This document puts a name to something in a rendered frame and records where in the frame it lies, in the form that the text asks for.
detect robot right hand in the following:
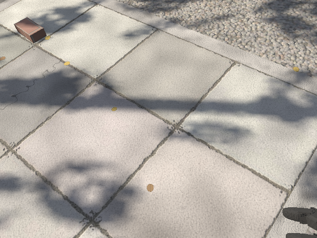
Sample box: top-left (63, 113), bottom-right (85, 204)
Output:
top-left (282, 207), bottom-right (317, 238)

